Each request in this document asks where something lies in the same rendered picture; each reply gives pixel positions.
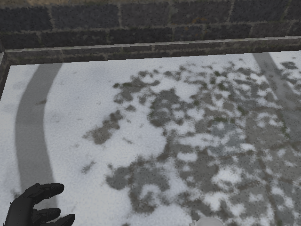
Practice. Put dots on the robot left hand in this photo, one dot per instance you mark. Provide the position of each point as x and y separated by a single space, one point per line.
22 213

